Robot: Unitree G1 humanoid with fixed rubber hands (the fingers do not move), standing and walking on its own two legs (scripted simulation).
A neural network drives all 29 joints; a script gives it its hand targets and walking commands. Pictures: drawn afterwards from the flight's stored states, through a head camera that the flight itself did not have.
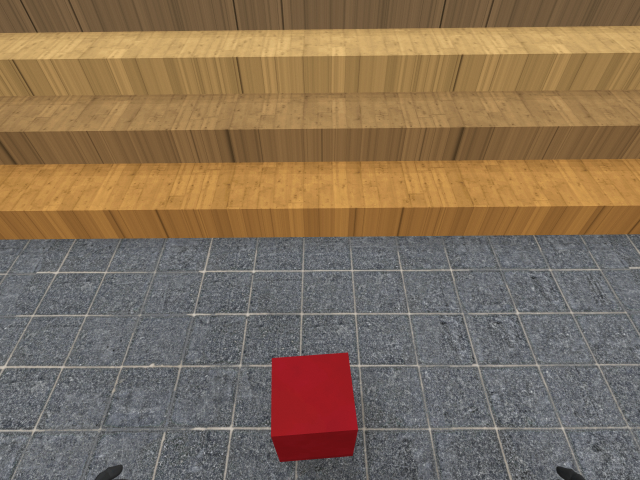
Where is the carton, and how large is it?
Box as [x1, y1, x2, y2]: [271, 353, 357, 461]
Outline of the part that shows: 347,353 272,358 271,437 280,461 352,455 357,425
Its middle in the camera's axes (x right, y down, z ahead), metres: -0.02 +0.47 +1.10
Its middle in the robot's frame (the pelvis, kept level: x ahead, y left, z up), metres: +0.43 +0.05 -0.66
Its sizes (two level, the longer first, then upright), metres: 0.210 0.200 0.250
